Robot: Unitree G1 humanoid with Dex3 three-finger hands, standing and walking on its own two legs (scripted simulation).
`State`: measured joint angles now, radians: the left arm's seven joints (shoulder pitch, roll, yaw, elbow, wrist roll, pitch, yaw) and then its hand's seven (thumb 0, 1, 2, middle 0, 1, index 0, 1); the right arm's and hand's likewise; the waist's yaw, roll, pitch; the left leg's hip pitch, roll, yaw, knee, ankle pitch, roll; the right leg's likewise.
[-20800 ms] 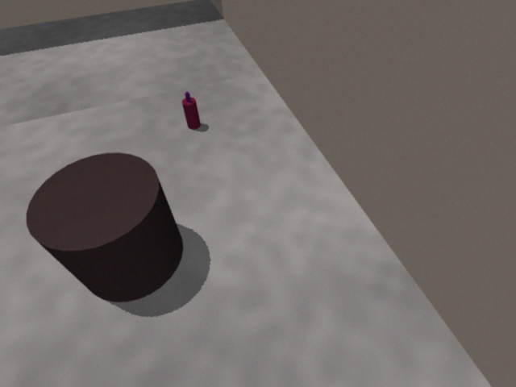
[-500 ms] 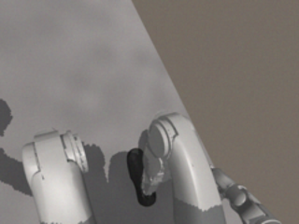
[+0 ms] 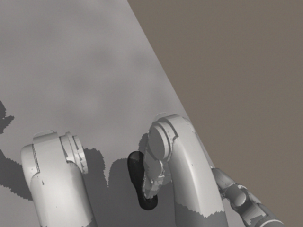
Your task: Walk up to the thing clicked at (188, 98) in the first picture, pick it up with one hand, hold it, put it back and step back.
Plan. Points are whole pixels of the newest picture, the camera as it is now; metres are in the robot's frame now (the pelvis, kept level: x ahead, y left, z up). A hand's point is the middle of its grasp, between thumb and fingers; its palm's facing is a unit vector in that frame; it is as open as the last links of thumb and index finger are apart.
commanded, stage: open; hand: left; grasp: from the side
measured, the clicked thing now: out of the picture +0.42 +0.39 -0.17
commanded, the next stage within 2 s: withdraw in 0.16 s
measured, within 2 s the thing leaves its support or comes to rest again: rests again in 1.22 s
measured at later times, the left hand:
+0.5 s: hand out of the picture +0.41 +0.43 -0.12, palm faces +0.65 -0.76 -0.01, open 15.7 cm
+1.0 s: hand out of the picture +0.32 +0.51 -0.01, palm faces +0.61 -0.70 -0.36, open 17.0 cm
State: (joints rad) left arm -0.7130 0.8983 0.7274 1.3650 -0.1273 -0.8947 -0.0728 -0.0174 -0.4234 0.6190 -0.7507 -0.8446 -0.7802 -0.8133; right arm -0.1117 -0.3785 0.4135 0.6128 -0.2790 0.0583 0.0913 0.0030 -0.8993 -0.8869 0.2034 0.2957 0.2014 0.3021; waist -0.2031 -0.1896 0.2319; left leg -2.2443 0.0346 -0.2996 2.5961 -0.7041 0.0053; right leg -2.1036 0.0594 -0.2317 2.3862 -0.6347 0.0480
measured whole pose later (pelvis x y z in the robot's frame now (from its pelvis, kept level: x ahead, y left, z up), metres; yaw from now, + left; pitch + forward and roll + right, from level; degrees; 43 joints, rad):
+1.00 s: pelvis +0.00 -0.01 +0.04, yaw +5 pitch +28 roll -10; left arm -0.56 0.93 0.77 1.04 0.05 -0.33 -0.15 -0.01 -0.48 0.09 -0.09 -0.09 -0.09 -0.09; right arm 0.03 -0.32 0.16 0.64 -0.07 0.11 0.06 0.00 -0.92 -0.90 0.20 0.30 0.20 0.30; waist -0.09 -0.09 0.01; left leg -2.23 0.03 -0.17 2.40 -0.67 0.01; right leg -2.13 0.02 -0.14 2.29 -0.65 0.02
